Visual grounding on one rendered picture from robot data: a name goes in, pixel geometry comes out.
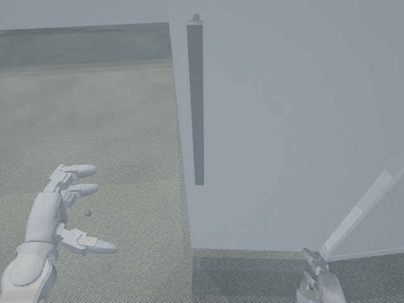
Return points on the robot right hand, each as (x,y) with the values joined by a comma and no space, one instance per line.
(326,286)

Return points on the robot left forearm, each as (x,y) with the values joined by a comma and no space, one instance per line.
(31,276)

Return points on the handle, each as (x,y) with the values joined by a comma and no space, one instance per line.
(195,56)

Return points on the fridge door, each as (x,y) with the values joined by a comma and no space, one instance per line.
(303,105)

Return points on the robot left hand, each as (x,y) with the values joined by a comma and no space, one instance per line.
(49,208)

